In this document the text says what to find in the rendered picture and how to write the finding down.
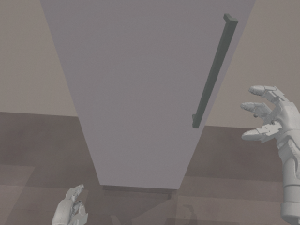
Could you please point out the left robot hand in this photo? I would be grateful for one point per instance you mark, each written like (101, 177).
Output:
(66, 209)

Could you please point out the fridge door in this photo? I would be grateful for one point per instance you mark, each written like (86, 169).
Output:
(136, 71)

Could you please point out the right robot forearm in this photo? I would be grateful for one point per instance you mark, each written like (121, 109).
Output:
(288, 145)

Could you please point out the handle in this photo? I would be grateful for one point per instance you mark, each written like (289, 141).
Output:
(222, 49)

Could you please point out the right robot hand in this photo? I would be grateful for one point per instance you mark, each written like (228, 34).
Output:
(285, 114)

